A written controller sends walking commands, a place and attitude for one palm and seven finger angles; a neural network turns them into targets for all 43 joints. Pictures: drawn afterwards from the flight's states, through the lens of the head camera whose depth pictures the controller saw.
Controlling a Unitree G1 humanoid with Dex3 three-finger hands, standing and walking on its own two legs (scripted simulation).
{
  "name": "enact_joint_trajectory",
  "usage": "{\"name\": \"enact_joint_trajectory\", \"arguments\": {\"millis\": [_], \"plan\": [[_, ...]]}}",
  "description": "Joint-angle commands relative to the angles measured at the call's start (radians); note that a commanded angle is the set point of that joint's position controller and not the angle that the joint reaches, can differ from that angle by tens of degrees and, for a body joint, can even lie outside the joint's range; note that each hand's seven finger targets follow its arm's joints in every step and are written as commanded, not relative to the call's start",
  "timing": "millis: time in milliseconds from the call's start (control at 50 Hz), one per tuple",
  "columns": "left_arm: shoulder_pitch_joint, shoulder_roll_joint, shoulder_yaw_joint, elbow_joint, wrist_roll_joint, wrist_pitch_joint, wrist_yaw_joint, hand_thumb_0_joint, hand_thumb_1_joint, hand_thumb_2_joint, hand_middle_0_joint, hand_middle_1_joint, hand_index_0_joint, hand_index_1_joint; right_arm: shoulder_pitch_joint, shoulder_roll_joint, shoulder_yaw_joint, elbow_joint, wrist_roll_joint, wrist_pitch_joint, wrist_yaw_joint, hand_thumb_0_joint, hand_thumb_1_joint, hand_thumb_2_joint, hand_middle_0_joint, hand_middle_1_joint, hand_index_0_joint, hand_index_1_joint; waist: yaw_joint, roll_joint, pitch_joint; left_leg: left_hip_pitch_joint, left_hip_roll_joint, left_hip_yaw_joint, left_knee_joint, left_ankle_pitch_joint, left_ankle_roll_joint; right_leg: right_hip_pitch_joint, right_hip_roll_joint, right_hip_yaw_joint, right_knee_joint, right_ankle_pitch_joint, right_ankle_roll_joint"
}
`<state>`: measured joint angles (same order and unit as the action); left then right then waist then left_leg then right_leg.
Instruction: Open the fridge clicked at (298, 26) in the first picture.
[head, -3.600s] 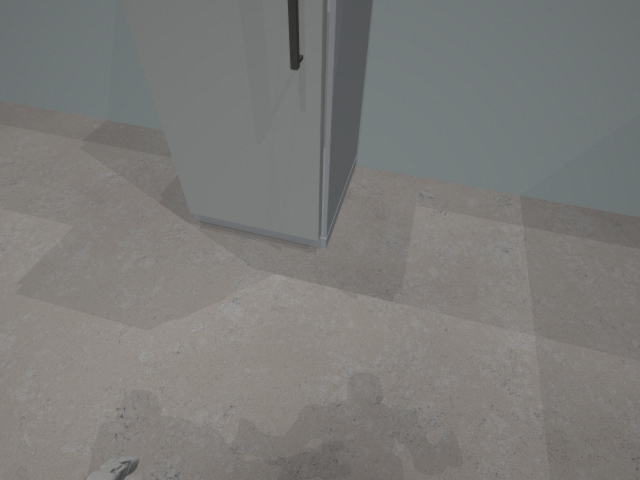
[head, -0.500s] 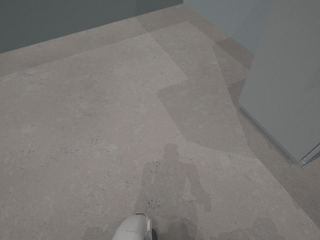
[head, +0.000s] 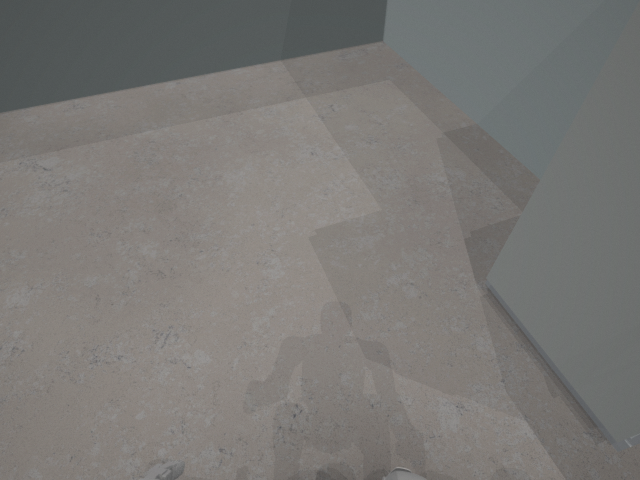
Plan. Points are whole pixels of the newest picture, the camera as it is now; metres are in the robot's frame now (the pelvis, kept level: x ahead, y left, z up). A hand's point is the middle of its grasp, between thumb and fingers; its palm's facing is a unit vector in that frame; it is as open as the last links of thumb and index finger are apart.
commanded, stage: walk to a spot facing it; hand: right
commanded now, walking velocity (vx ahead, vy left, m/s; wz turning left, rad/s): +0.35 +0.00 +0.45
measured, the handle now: out of the picture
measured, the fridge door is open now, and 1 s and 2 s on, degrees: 0 0 0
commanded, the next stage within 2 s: turn to face it in 0.36 s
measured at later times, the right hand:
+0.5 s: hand (407, 350) +0.35 -0.14 -0.16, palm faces -0.29 +0.93 -0.22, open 7.4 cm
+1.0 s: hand (420, 348) +0.37 -0.17 -0.19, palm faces -0.05 +0.99 -0.14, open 7.3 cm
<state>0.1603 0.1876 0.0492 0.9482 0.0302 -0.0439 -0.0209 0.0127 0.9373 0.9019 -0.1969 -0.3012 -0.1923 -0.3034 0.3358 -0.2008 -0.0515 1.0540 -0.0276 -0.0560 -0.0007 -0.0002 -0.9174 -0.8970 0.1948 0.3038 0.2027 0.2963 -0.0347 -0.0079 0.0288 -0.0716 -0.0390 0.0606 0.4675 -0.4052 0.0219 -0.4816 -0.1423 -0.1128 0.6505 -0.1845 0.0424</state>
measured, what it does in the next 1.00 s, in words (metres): walks ahead: right foot, then left foot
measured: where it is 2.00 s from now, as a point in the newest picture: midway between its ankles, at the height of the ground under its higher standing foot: outside the picture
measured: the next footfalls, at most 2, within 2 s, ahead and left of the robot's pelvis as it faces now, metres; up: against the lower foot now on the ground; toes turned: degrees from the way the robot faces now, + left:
right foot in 0.02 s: +0.14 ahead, -0.13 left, +0.00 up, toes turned -9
left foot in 0.50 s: +0.31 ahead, +0.16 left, +0.00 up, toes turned +26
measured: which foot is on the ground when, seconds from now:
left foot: down 0.00-0.04, up 0.06-0.48, down 0.50-0.92, up 0.94-1.00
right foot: up 0.00-0.00, down 0.02-0.50, up 0.52-0.90, down 0.92-1.00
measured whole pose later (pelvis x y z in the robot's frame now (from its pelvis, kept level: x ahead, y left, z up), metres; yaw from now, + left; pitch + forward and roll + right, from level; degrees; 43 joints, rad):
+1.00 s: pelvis +0.26 +0.00 -0.01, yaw +4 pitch +0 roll +3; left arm 0.26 0.16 0.06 0.96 0.03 0.02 0.00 0.01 0.92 0.90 -0.20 -0.30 -0.19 -0.30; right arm 0.14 -0.19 -0.07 0.95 -0.02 0.06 -0.02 0.00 -0.91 -0.90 0.20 0.30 0.21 0.30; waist 0.03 0.04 0.06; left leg -0.44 0.11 0.19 0.94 -0.48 -0.04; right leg -0.38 -0.06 -0.13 0.72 -0.35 -0.08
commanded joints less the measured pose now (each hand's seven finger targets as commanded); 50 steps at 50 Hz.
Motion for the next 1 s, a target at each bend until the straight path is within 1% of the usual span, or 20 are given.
{"name": "enact_joint_trajectory", "arguments": {"millis": [0,20,80,120,180,260,380,440,460,480,500,520,540,620,780,860,880,900,920,980], "plan": [[0.333,0.225,0.058,0.046,0.022,-0.042,0.026,0.000,0.900,0.900,-0.200,-0.300,-0.200,-0.300,0.052,-0.077,-0.032,-0.062,0.024,-0.013,0.001,0.000,-0.900,-0.900,0.200,0.300,0.200,0.300,0.141,-0.211,-0.222,-0.363,0.064,-0.039,0.457,0.299,0.032,0.677,-0.202,0.266,-0.205,0.099,-0.101],[0.412,0.286,0.065,0.063,0.013,-0.033,0.028,0.000,0.900,0.900,-0.200,-0.300,-0.200,-0.300,0.037,-0.054,-0.019,-0.083,0.023,-0.020,0.007,0.000,-0.900,-0.900,0.200,0.300,0.200,0.300,0.158,-0.355,-0.266,-0.522,0.003,-0.017,0.732,-0.161,0.012,0.766,-0.397,0.474,-0.311,0.150,-0.182],[0.221,0.140,0.027,0.028,0.002,-0.036,0.040,0.000,0.900,0.900,-0.200,-0.300,-0.200,-0.300,-0.090,-0.077,-0.038,-0.085,0.006,-0.003,0.019,0.000,-0.900,-0.900,0.200,0.300,0.200,0.300,0.114,-0.130,-0.018,-0.618,0.140,-0.074,0.867,0.012,0.002,0.472,-0.338,0.296,-0.389,0.041,-0.155],[0.176,0.097,0.015,0.032,0.004,-0.045,0.043,0.000,0.900,0.900,-0.200,-0.300,-0.200,-0.300,-0.063,-0.032,-0.038,-0.076,-0.003,0.023,0.028,0.000,-0.900,-0.900,0.200,0.300,0.200,0.300,0.059,-0.090,0.038,-0.561,0.154,-0.062,0.843,0.088,-0.013,0.354,-0.278,0.130,-0.406,0.107,-0.108],[0.160,0.082,0.018,0.038,-0.004,-0.050,0.048,0.000,0.900,0.900,-0.200,-0.300,-0.200,-0.300,-0.030,-0.001,-0.042,-0.079,-0.006,0.058,0.033,0.000,-0.900,-0.900,0.200,0.300,0.200,0.300,0.026,-0.103,0.038,-0.552,0.168,-0.039,0.799,0.174,-0.029,0.306,-0.239,-0.012,-0.436,0.062,-0.099],[0.176,0.090,0.028,0.038,-0.004,-0.046,0.048,0.000,0.900,0.900,-0.200,-0.300,-0.200,-0.300,-0.106,0.015,-0.047,-0.128,-0.008,0.076,0.046,0.000,-0.900,-0.900,0.200,0.300,0.200,0.300,0.033,-0.139,0.072,-0.624,0.187,0.001,0.626,0.247,-0.055,0.352,-0.223,-0.107,-0.456,0.092,-0.119],[0.196,0.139,0.050,0.049,0.001,-0.018,0.043,0.000,0.900,0.900,-0.200,-0.300,-0.200,-0.300,-0.194,0.001,-0.042,-0.170,0.000,0.060,0.042,0.000,-0.900,-0.900,0.200,0.300,0.200,0.300,0.062,-0.157,0.049,-0.480,0.115,0.094,0.257,0.205,-0.032,0.464,-0.236,-0.210,-0.277,0.440,-0.110],[0.161,0.177,0.058,0.028,-0.008,-0.008,0.040,0.000,0.900,0.900,-0.200,-0.300,-0.200,-0.300,-0.007,-0.052,-0.053,-0.121,-0.007,0.038,0.034,0.000,-0.900,-0.900,0.200,0.300,0.200,0.300,-0.039,-0.107,-0.083,-0.165,0.040,0.140,0.118,0.288,0.003,0.428,-0.207,-0.241,0.048,0.592,-0.065],[0.192,0.141,0.046,0.030,-0.015,-0.005,0.030,0.000,0.900,0.900,-0.200,-0.300,-0.200,-0.300,0.098,-0.129,-0.067,-0.089,-0.013,0.018,0.022,0.000,-0.900,-0.900,0.200,0.300,0.200,0.300,-0.085,0.046,-0.180,0.084,0.136,0.033,0.054,0.512,0.027,0.266,-0.148,-0.227,0.282,0.362,-0.025],[0.249,0.043,0.023,0.010,-0.024,-0.003,0.028,0.000,0.900,0.900,-0.200,-0.300,-0.200,-0.300,0.159,-0.245,-0.086,-0.075,-0.009,0.004,0.004,0.000,-0.900,-0.900,0.200,0.300,0.200,0.300,-0.081,0.337,-0.296,0.285,0.431,-0.383,0.037,0.925,0.141,-0.023,0.032,-0.159,0.588,-0.390,0.019],[0.226,0.059,0.018,0.001,-0.034,0.016,0.042,0.000,0.900,0.900,-0.200,-0.300,-0.200,-0.300,0.149,-0.261,-0.080,-0.077,0.017,0.009,-0.009,0.000,-0.900,-0.900,0.200,0.300,0.200,0.300,-0.069,0.270,-0.361,0.228,0.494,-0.399,-0.037,0.987,0.204,0.011,0.032,0.028,0.671,-0.466,0.004],[0.205,0.032,0.015,0.012,-0.030,0.026,0.046,0.000,0.900,0.900,-0.200,-0.300,-0.200,-0.300,0.056,-0.213,-0.061,-0.090,0.016,0.017,-0.014,0.000,-0.900,-0.900,0.200,0.300,0.200,0.300,-0.032,0.136,-0.223,0.102,0.467,-0.284,-0.067,0.881,0.199,0.007,0.004,0.065,0.673,-0.403,-0.002],[0.241,0.011,0.003,0.027,-0.024,0.028,0.042,0.000,0.900,0.900,-0.200,-0.300,-0.200,-0.300,-0.031,-0.187,-0.051,-0.112,0.011,0.012,-0.016,0.000,-0.900,-0.900,0.200,0.300,0.200,0.300,0.005,0.206,-0.227,0.081,0.439,-0.277,-0.079,0.790,0.169,-0.026,0.001,0.090,0.674,-0.336,0.005],[0.278,0.017,0.000,0.088,-0.014,0.064,0.042,0.000,0.900,0.900,-0.200,-0.300,-0.200,-0.300,-0.196,-0.090,-0.010,-0.135,0.009,0.014,-0.027,0.000,-0.900,-0.900,0.200,0.300,0.200,0.300,0.082,0.095,-0.091,-0.225,0.367,-0.038,-0.156,0.562,0.097,0.103,-0.008,0.097,0.510,-0.214,0.008],[0.158,0.011,0.012,0.019,-0.014,0.081,0.018,0.000,0.900,0.900,-0.200,-0.300,-0.200,-0.300,-0.180,-0.119,-0.033,-0.137,-0.002,0.051,-0.040,0.000,-0.900,-0.900,0.200,0.300,0.200,0.300,0.038,0.128,-0.019,-0.206,0.423,0.027,-0.165,0.282,0.117,0.076,0.012,0.020,0.255,-0.263,0.010],[0.192,0.035,0.023,0.005,-0.006,0.072,0.012,0.000,0.900,0.900,-0.200,-0.300,-0.200,-0.300,-0.182,-0.124,-0.045,-0.155,0.007,0.065,-0.034,0.000,-0.900,-0.900,0.200,0.300,0.200,0.300,0.060,0.072,-0.034,-0.233,0.392,0.107,-0.003,0.192,0.048,0.194,0.042,-0.022,-0.016,-0.101,-0.003],[0.226,0.077,0.033,0.005,-0.005,0.066,0.010,0.000,0.900,0.900,-0.200,-0.300,-0.200,-0.300,-0.177,-0.098,-0.043,-0.164,0.013,0.074,-0.032,0.000,-0.900,-0.900,0.200,0.300,0.200,0.300,0.077,-0.084,-0.034,-0.309,0.333,0.137,0.134,0.094,0.002,0.247,-0.009,0.094,-0.169,-0.047,-0.029],[0.258,0.171,0.053,-0.008,0.003,0.058,0.015,0.000,0.900,0.900,-0.200,-0.300,-0.200,-0.300,-0.173,-0.042,-0.037,-0.198,0.022,0.082,-0.024,0.000,-0.900,-0.900,0.200,0.300,0.200,0.300,0.094,-0.361,-0.010,-0.474,0.190,0.182,0.349,-0.125,-0.083,0.262,-0.215,0.426,-0.331,0.108,-0.132],[0.274,0.216,0.063,-0.012,0.010,0.058,0.025,0.000,0.900,0.900,-0.200,-0.300,-0.200,-0.300,-0.252,-0.042,-0.033,-0.240,0.013,0.085,-0.022,0.000,-0.900,-0.900,0.200,0.300,0.200,0.300,0.124,-0.359,0.006,-0.524,0.133,0.086,0.570,-0.238,-0.088,0.235,-0.318,0.552,-0.404,0.199,-0.234],[0.174,0.156,0.049,-0.032,-0.002,0.039,0.045,0.000,0.900,0.900,-0.200,-0.300,-0.200,-0.300,-0.252,-0.049,-0.048,-0.211,0.003,0.078,-0.010,0.000,-0.900,-0.900,0.200,0.300,0.200,0.300,0.073,-0.192,-0.056,-0.595,0.153,-0.033,0.744,-0.016,-0.088,0.307,-0.188,0.417,-0.342,0.252,-0.173]]}}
